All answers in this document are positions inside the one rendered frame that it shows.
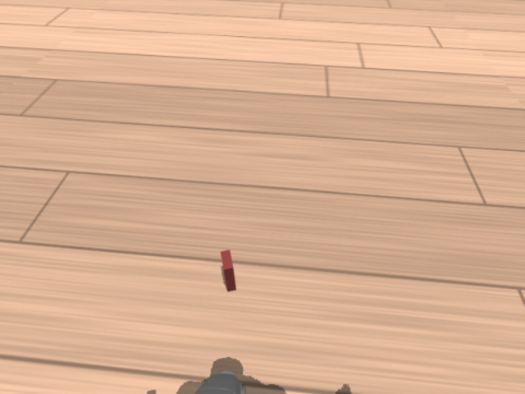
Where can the carton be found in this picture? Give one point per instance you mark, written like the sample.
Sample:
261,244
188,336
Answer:
228,270

